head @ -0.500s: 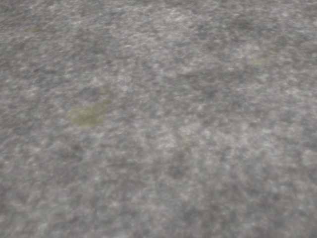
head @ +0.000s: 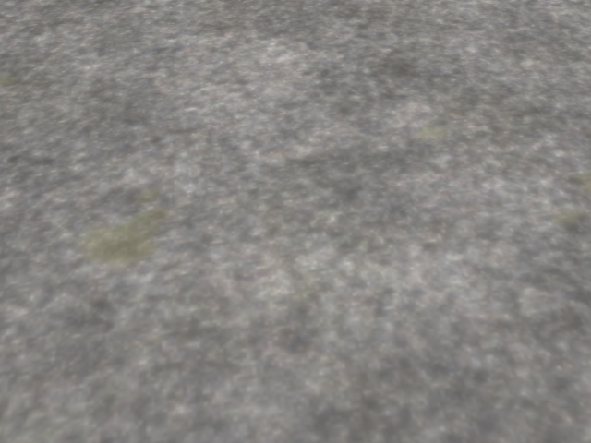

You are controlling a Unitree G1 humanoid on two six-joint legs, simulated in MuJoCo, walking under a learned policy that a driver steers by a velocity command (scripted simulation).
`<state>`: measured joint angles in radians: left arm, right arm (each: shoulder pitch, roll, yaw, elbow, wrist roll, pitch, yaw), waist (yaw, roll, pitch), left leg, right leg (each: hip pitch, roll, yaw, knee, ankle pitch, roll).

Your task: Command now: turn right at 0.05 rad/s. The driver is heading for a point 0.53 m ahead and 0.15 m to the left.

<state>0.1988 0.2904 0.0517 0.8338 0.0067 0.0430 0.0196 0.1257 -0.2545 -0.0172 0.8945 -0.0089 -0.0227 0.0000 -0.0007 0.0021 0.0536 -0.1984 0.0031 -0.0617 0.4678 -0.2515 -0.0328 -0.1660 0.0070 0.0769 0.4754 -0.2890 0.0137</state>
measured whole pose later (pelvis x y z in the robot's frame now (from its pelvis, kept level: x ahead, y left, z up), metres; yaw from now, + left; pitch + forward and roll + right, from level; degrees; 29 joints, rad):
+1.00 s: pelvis +0.08 +0.04 +0.00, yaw +27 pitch +1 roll -1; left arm 0.11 0.32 0.07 0.79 -0.02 -0.11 0.00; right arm 0.28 -0.31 -0.05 0.81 0.01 -0.02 -0.01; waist -0.05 -0.01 0.00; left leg -0.11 -0.12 -0.27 0.41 -0.29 0.07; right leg -0.29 0.02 0.06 0.44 -0.17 0.02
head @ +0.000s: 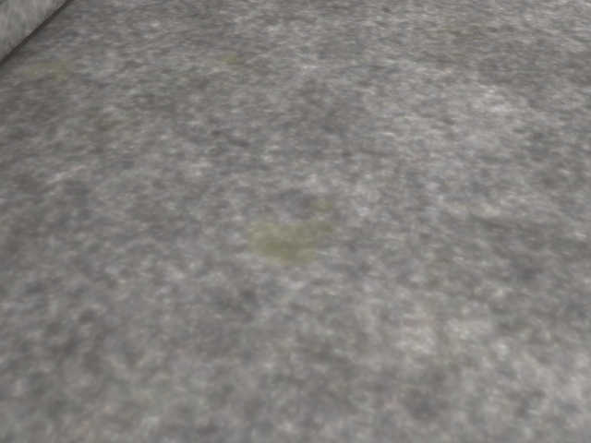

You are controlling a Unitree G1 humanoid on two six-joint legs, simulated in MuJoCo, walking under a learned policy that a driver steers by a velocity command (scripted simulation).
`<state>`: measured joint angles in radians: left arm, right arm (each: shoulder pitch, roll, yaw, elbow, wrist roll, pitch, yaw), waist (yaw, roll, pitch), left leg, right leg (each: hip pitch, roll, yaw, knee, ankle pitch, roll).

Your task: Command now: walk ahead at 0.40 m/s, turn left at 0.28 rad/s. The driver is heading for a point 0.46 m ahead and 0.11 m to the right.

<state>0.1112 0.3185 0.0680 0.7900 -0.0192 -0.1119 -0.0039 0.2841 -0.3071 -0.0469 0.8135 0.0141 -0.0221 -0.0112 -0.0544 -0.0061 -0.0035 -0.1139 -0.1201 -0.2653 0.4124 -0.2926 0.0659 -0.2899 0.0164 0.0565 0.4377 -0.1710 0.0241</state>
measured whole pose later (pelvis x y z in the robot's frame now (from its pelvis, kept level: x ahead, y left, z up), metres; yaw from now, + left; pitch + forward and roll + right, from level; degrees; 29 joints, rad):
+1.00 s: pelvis +0.42 +0.01 -0.01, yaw -5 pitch +0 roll +0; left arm 0.11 0.24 0.02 0.73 0.02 0.00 0.00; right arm 0.21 -0.28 -0.02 0.90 -0.01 -0.03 0.00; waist -0.04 0.03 0.03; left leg -0.17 0.02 0.03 0.53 -0.35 -0.01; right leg -0.37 0.01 -0.01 0.53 -0.17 -0.02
